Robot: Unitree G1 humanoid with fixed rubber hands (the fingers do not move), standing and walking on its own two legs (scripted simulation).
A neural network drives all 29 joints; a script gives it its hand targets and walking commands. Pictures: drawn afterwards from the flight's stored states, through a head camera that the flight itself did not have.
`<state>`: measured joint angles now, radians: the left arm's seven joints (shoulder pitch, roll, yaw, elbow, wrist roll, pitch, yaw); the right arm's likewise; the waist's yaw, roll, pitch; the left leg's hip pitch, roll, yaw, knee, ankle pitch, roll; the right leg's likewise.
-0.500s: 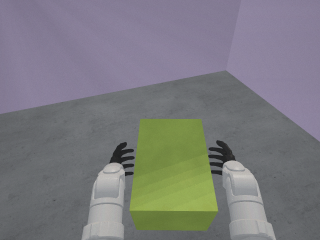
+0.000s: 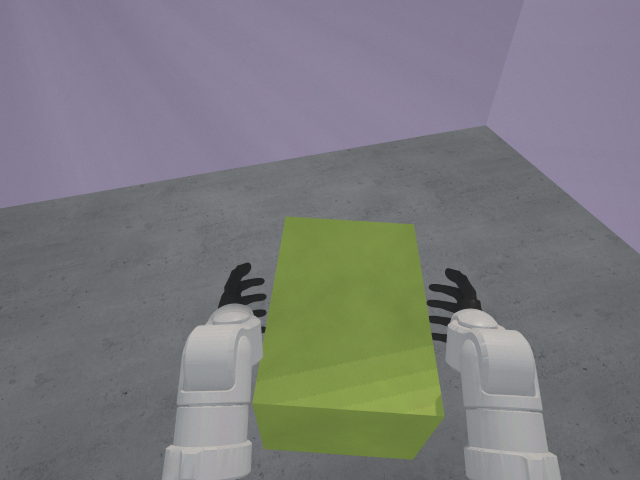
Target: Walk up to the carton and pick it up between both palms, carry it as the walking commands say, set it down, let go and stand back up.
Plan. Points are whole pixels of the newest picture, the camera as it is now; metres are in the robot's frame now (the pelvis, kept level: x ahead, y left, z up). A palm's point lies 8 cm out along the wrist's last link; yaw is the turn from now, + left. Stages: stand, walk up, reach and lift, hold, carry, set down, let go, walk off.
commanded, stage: carry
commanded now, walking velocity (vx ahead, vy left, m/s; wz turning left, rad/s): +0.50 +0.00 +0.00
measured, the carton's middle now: (344, 328) +0.34 +0.00 -0.02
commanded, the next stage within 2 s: none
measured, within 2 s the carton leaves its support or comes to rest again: neither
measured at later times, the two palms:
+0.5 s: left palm (265, 247) +0.43 +0.12 +0.06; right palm (448, 245) +0.44 -0.16 +0.05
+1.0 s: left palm (240, 304) +0.33 +0.14 +0.06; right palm (450, 294) +0.34 -0.14 +0.06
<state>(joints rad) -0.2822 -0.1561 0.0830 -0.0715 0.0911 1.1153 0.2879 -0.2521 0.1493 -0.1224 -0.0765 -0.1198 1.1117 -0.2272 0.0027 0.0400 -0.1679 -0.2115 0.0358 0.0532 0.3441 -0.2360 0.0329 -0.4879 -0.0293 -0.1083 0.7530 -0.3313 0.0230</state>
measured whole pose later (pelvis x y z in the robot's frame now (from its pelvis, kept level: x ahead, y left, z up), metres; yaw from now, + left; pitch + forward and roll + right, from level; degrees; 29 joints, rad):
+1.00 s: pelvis +0.04 -0.02 -0.02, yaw +3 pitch +4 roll -2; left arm -0.35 -0.17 0.13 -0.19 0.10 1.22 0.29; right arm -0.34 0.17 -0.15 -0.18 -0.11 1.23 -0.26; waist 0.02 0.01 -0.05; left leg -0.48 0.07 0.08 0.57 -0.16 0.02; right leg -0.50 -0.02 -0.09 0.97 -0.53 0.04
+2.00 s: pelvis -0.36 -0.08 -0.02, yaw +4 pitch +2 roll +3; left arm -0.33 -0.17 0.11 -0.16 0.13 1.22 0.23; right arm -0.30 0.16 -0.12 -0.21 -0.08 1.25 -0.31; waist -0.04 0.00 -0.02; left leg -0.55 -0.04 0.03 1.12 -0.47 -0.06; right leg -0.39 -0.06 -0.05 0.58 -0.23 -0.03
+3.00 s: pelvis -0.80 -0.10 -0.02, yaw +5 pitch +2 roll +1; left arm -0.32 -0.17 0.14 -0.17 0.15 1.21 0.24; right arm -0.35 0.18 -0.13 -0.13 -0.11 1.21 -0.28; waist -0.01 -0.05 -0.04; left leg -0.25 -0.01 0.06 0.54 -0.32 0.01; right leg -0.55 -0.06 -0.04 0.62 -0.26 0.02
